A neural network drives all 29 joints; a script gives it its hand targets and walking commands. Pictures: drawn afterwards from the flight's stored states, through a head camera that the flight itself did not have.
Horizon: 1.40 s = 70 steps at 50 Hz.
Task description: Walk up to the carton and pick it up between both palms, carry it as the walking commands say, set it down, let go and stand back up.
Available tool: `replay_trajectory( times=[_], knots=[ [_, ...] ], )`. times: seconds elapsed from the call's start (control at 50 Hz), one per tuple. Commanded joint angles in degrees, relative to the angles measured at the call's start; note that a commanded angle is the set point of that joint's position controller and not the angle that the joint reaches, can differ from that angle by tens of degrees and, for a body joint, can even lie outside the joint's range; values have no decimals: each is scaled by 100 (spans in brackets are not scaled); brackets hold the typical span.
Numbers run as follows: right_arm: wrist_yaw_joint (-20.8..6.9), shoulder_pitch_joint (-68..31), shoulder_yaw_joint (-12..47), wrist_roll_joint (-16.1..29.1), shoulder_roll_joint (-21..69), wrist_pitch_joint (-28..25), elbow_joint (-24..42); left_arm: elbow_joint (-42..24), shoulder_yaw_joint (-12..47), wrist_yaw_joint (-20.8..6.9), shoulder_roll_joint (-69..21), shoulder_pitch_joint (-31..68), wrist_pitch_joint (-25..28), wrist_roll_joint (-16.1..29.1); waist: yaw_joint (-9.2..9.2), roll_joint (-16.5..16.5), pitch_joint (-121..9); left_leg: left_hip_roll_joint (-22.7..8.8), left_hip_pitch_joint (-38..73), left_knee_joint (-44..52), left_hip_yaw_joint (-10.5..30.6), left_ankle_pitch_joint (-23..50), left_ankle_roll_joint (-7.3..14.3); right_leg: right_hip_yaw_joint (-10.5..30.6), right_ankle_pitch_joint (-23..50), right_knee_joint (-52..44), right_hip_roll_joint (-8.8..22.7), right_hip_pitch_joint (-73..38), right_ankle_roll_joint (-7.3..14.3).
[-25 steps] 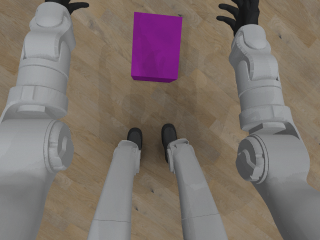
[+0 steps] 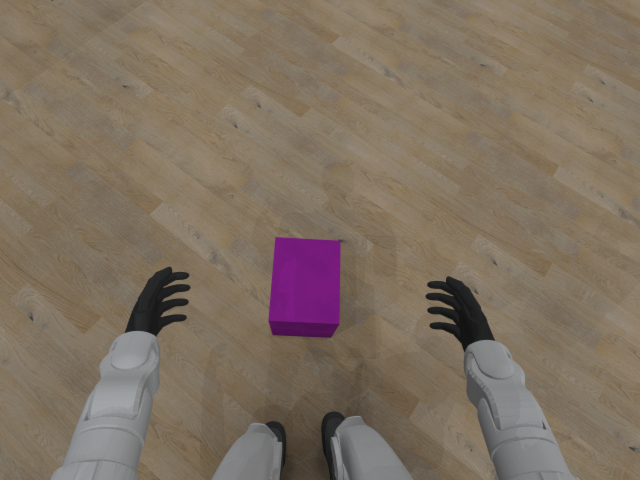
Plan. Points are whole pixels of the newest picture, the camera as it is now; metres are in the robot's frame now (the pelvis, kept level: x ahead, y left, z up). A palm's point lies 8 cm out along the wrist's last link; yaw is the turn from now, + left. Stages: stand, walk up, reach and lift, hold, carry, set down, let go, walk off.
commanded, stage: let go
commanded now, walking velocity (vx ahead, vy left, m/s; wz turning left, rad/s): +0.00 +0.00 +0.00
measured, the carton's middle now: (304, 290) +0.50 -0.01 -0.63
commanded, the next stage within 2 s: stand in 0.74 s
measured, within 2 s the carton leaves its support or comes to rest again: neither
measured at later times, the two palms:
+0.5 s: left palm (70, 442) +0.19 +0.25 -0.04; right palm (509, 408) +0.21 -0.22 -0.04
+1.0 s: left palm (84, 449) +0.18 +0.25 -0.07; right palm (514, 410) +0.20 -0.23 -0.06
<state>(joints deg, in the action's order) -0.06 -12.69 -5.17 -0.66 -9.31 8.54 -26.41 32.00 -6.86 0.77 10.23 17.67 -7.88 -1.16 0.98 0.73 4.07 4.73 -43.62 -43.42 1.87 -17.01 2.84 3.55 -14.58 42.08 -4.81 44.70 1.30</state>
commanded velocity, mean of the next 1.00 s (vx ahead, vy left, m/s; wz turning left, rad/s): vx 0.00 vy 0.00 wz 0.00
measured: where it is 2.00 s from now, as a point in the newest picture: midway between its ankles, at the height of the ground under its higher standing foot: (305, 476)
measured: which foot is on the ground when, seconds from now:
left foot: down 0.00-1.00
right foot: down 0.00-1.00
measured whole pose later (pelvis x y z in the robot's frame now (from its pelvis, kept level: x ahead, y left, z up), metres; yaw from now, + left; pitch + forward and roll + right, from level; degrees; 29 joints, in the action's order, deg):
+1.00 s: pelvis +0.09 +0.01 +0.03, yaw +0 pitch +2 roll -1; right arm 0.4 19.2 -0.2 -2.3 -12.8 -4.2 -41.5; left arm 42.7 -0.7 0.2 12.2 -20.7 4.1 -1.7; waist -0.5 0.1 -12.9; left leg 4.0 -10.6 -29.0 1.1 -20.6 3.9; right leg 2.7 -19.2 29.2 -3.2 12.2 1.5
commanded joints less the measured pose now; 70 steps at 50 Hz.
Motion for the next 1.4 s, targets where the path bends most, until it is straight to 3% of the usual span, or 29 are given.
replay_trajectory(
  times=[0.0, 0.04, 0.06, 0.08, 0.18, 0.2, 0.22, 0.24, 0.3, 0.34, 0.44, 0.54, 0.62, 0.68, 0.72, 0.74, 0.76, 0.78, 0.8, 0.86, 0.94, 0.98, 1.0, 1.06, 1.12, 1.18, 1.26, 1.34, 1.38],
  knots=[
    [-129, 23, -191, -29, -481, -218, 469, -444, -129, -158, 629, -45, 277, -28, -93, 22, -2260, -392, 1327, 1086, 31, -304, -199, -59, -212, -928, 459, -2313, -124],
    [-185, 277, -146, -16, -613, -262, 498, -470, -53, -230, 528, -402, 286, -61, -54, -41, -1688, -444, 1485, 1388, 87, -521, -181, -105, -442, -1154, 455, -2519, -90],
    [-210, 1264, 6, -36, -486, -300, 619, -622, 25, -261, 384, -1421, 312, -179, -50, -42, -2054, -451, 2150, 1503, 60, -197, -191, -140, -106, -1310, 443, -3238, -111],
    [-187, 852, -126, -39, -725, -360, 434, -481, -92, -267, 489, -1054, 345, -130, -13, -106, -1181, -482, 1701, 1617, 124, -357, -203, -93, -199, -1313, 479, -2870, -102],
    [-268, 1826, 81, -57, -695, -528, 1194, -1365, 17, -307, 523, -2020, 518, -188, -22, -156, -1397, -475, 2657, 1829, 37, 324, -242, -149, 575, -1565, 495, -3873, -147],
    [-273, 1514, 110, 42, -696, -521, 1138, -1338, 74, -321, 594, -1765, 545, -99, -97, -176, -912, -498, 2438, 1893, 63, 221, -217, -143, 461, -1572, 517, -3655, -147],
    [-309, 1935, 185, 38, -679, -515, 1155, -1353, 50, -344, 542, -2198, 534, -81, -125, -94, -962, -535, 2701, 1965, 83, 339, -206, -116, 621, -1605, 509, -3869, -151],
    [-314, 2135, 191, 6, -716, -540, 1292, -1545, 130, -358, 573, -2335, 561, -40, -21, -49, -1189, -483, 2948, 1939, 33, 639, -260, -90, 961, -1658, 495, -4082, -165],
    [-372, 1960, 173, 21, -806, -496, 1245, -1693, 32, -379, 793, -2256, 540, -47, -130, -130, -727, -505, 3228, 2096, 37, 607, -259, -110, 725, -1764, 485, -3840, -165],
    [-398, 2220, 183, 48, -900, -486, 1116, -1728, 152, -420, 771, -2660, 515, 14, -93, -347, -799, -465, 3439, 2087, 59, 1048, -364, -98, 1054, -1788, 443, -4095, -115],
    [-383, 2237, 113, -1, -938, -357, 1017, -1678, 251, -470, 798, -2733, 369, 89, -94, -120, -331, -516, 3574, 2141, 109, 825, -345, -153, 794, -1827, 414, -4043, -104],
    [-352, 2335, 74, -54, -955, -185, 849, -1440, 333, -450, 693, -2869, 195, 101, -96, -183, -212, -552, 3775, 2090, 175, 1196, -359, -145, 833, -1850, 380, -4046, -71],
    [-302, 2172, 75, -77, -906, -69, 954, -1323, 209, -439, 786, -2904, 160, 23, -172, 38, -270, -521, 3698, 2019, 193, 1476, -312, -93, 1086, -1806, 379, -4183, -72],
    [-255, 2176, -20, -110, -939, 1, 793, -1442, 187, -350, 806, -2677, 211, -56, -169, -174, -435, -560, 3836, 1904, 206, 1873, -314, -37, 1223, -1719, 342, -4108, -77],
    [-210, 2167, 31, -88, -917, 33, 748, -1180, 247, -315, 705, -2923, 245, -72, -188, -218, -657, -546, 3972, 1752, 226, 2307, -317, 27, 1454, -1652, 347, -4070, -40],
    [-89, 2880, -31, -172, -1061, -560, 196, -486, 230, -220, 983, -3373, 664, 118, -18, -332, -1947, -841, 3985, 1974, 396, 1651, -124, 160, 1213, -1613, 799, -3915, 34],
    [-4, 2921, 96, -276, -1195, -914, -129, -319, 298, -135, 1008, -3414, 904, -122, -110, -321, -1605, -872, 3745, 2036, 507, 1146, -111, 232, 1018, -1690, 872, -3832, -59],
    [44, 2513, 202, -358, -1002, -1129, -197, -215, 331, -66, 865, -3253, 1090, -178, -198, -425, -1446, -1016, 3649, 1952, 652, 1391, -65, 431, 1097, -1648, 994, -3572, -16],
    [69, 2394, 254, -359, -955, -1280, -282, -99, 379, -14, 781, -3226, 1199, -155, -233, -223, -1419, -1080, 3539, 1885, 799, 1410, -14, 483, 1000, -1602, 1009, -3277, -18],
    [74, 2702, 294, -180, -923, -1453, -671, 234, 396, -5, 847, -3418, 1349, -101, -178, -144, -1042, -1120, 3147, 1876, 938, 1681, 21, 652, 1111, -1630, 1006, -2925, 86],
    [89, 3059, 315, -152, -1015, -1487, -1058, 580, 441, -20, 823, -3653, 1424, -29, -132, -181, -1036, -1105, 3142, 1790, 926, 2464, 64, 680, 1334, -1497, 992, -2789, 164],
    [96, 3168, 345, -119, -1008, -1468, -1230, 738, 456, -23, 834, -3886, 1405, -45, -215, -64, -933, -1122, 3084, 1830, 925, 2248, 84, 629, 1061, -1529, 952, -2660, 160],
    [104, 3224, 352, -118, -1065, -1458, -1281, 763, 482, -14, 828, -3898, 1399, -26, -214, -261, -790, -1118, 2959, 1836, 904, 2253, 82, 692, 1016, -1557, 964, -2596, 181],
    [97, 3360, 363, -129, -1072, -1464, -1457, 991, 498, 20, 893, -4114, 1359, -14, -182, -247, -855, -1068, 3021, 1817, 828, 2259, 53, 664, 1188, -1507, 943, -2576, 187],
    [124, 3494, 396, -102, -1057, -1435, -1626, 1134, 542, 28, 820, -4183, 1336, 20, -133, 73, -994, -1030, 3069, 1759, 775, 2249, 73, 605, 1392, -1463, 938, -2628, 188],
    [170, 3751, 407, -77, -1039, -1384, -1840, 1356, 526, 87, 859, -4469, 1312, 13, -173, -77, -923, -1025, 3008, 1751, 733, 2417, 87, 598, 1473, -1385, 904, -2713, 233],
    [193, 3898, 462, -94, -932, -1293, -2070, 1561, 605, 107, 777, -4586, 1214, -41, -111, 112, -713, -927, 2806, 1836, 704, 1263, 72, 620, 1168, -1568, 907, -2579, 240],
    [174, 3915, 482, -94, -886, -1266, -2242, 1705, 580, 121, 808, -4723, 1191, -35, -108, -106, -524, -899, 2685, 1901, 680, 954, 85, 676, 1076, -1671, 923, -2540, 264],
    [204, 4132, 498, -107, -896, -1247, -2386, 1796, 609, 143, 656, -4780, 1174, -35, -73, -19, -582, -898, 2682, 1854, 700, 990, 89, 671, 1196, -1644, 910, -2679, 299]
  ],
)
